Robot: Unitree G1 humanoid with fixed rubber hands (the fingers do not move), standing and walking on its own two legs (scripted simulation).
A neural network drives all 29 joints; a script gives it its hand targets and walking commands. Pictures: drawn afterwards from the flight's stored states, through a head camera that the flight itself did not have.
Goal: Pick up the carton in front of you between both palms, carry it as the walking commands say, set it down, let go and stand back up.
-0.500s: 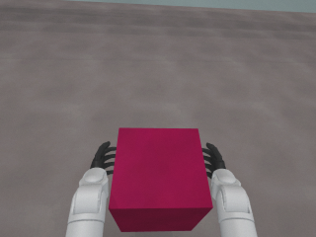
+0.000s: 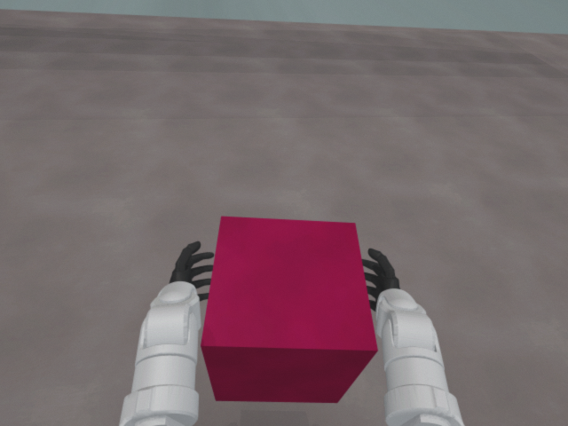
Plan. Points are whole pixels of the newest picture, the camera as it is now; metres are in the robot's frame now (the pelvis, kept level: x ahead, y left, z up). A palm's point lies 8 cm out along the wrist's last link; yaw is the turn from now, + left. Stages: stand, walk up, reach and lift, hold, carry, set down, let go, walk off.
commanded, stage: set down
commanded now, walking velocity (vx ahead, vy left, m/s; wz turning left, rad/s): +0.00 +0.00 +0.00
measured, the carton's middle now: (282, 315) +0.31 +0.00 -0.04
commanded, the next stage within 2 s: none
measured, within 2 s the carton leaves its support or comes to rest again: neither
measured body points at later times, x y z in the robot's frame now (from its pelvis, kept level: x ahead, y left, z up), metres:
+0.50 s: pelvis -0.03 -0.03 -0.10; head +0.17 +0.01 +0.30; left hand +0.36 +0.15 -0.19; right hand +0.39 -0.16 -0.17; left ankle +0.09 +0.09 -0.73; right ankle -0.01 -0.14 -0.73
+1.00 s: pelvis -0.04 -0.04 -0.22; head +0.23 -0.01 +0.14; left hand +0.41 +0.15 -0.33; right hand +0.44 -0.15 -0.32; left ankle +0.09 +0.09 -0.73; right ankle -0.01 -0.14 -0.73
